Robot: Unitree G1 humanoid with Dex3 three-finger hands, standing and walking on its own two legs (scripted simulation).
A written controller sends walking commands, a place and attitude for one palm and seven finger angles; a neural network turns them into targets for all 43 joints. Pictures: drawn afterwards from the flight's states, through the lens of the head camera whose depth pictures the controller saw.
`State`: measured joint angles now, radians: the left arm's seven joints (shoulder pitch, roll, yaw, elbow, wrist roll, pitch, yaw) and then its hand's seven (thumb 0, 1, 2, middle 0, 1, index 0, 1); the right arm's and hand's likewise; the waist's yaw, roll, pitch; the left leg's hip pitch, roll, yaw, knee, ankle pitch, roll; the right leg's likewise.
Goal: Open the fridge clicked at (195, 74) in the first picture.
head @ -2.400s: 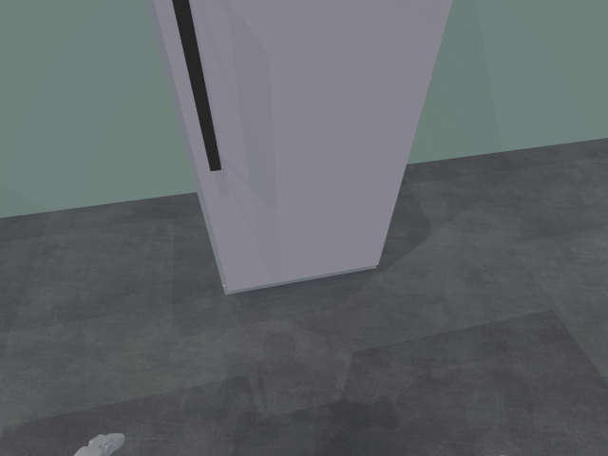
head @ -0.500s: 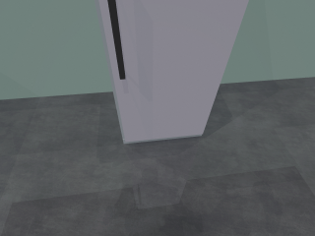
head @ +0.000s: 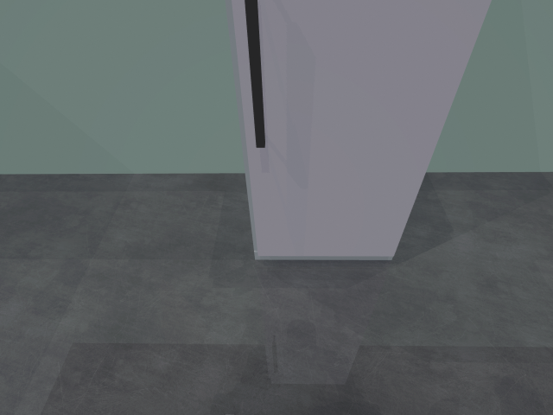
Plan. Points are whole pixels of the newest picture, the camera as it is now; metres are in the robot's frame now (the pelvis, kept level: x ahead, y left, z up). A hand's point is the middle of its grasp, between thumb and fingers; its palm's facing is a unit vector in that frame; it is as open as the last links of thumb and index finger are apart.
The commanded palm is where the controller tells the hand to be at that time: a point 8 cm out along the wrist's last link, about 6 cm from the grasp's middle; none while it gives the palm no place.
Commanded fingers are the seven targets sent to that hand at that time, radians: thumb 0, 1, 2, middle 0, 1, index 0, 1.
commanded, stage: take the last steps up to it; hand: left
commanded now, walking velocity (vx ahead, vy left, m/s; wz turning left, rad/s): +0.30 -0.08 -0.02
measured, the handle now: (256, 64) +0.85 +0.10 +0.15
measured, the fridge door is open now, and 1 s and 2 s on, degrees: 0 0 0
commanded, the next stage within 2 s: come to a stop and stand still in 0.94 s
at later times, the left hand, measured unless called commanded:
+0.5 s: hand out of the picture +0.08 +0.24 -0.18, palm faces +0.01 -0.99 -0.12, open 7.4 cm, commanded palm none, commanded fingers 0.00 0.90 0.90 -0.20 -0.30 -0.20 -0.30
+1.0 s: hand (215, 307) +0.37 +0.16 -0.18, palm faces -0.01 -0.98 -0.19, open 7.1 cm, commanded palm none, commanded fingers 0.00 0.90 0.90 -0.20 -0.30 -0.20 -0.30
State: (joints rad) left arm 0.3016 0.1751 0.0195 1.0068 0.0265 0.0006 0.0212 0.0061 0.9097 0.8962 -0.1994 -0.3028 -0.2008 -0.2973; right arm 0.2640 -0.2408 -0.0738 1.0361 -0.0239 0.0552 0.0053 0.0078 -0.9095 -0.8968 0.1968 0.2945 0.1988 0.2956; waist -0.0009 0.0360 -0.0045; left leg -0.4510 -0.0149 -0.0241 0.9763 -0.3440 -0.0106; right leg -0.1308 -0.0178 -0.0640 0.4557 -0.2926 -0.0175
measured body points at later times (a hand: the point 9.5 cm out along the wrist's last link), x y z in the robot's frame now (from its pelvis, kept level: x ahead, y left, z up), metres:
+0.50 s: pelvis +0.09 +0.06 +0.01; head +0.10 +0.11 +0.46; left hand +0.08 +0.30 -0.17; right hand +0.02 -0.15 -0.13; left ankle +0.02 +0.14 -0.74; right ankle +0.12 -0.10 -0.64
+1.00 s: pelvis +0.28 -0.01 -0.01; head +0.31 -0.01 +0.44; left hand +0.37 +0.22 -0.16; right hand +0.26 -0.24 -0.16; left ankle +0.26 +0.10 -0.67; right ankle +0.31 -0.10 -0.74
